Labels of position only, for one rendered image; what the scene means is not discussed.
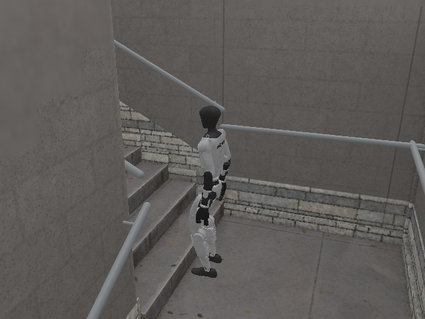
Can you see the robot left shin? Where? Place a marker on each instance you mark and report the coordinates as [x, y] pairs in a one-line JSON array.
[[202, 250]]

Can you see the right robot upper arm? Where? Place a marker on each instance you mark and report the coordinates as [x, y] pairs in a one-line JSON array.
[[227, 154]]

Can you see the left robot upper arm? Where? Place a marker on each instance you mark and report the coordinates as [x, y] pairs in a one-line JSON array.
[[204, 148]]

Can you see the left robot hand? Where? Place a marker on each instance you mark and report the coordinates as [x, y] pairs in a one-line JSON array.
[[202, 213]]

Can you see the robot left forearm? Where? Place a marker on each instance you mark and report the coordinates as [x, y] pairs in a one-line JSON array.
[[207, 189]]

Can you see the humanoid robot head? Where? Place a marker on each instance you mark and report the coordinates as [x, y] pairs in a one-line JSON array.
[[209, 118]]

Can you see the robot right forearm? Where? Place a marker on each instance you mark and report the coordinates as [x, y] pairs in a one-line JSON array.
[[222, 176]]

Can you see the right robot hand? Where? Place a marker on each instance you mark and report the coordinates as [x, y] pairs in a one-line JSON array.
[[223, 191]]

